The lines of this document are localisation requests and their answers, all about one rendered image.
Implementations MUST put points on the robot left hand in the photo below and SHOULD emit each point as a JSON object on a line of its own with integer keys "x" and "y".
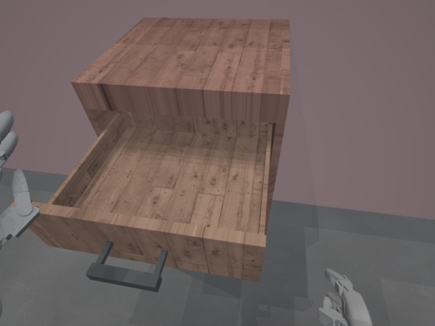
{"x": 14, "y": 220}

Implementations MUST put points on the handle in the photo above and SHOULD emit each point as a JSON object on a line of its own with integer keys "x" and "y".
{"x": 126, "y": 277}

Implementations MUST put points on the cabinet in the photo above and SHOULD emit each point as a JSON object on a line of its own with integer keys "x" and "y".
{"x": 221, "y": 68}

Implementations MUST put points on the drawer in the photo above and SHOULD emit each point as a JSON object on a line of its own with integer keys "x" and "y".
{"x": 194, "y": 186}

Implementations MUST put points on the robot right hand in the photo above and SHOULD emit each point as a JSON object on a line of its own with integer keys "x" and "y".
{"x": 349, "y": 310}

